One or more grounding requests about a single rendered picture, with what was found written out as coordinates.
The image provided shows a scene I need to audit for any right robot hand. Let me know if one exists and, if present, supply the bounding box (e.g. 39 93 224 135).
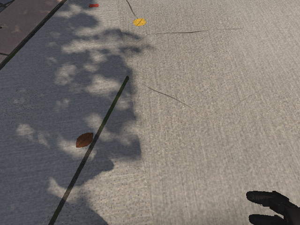
246 190 300 225

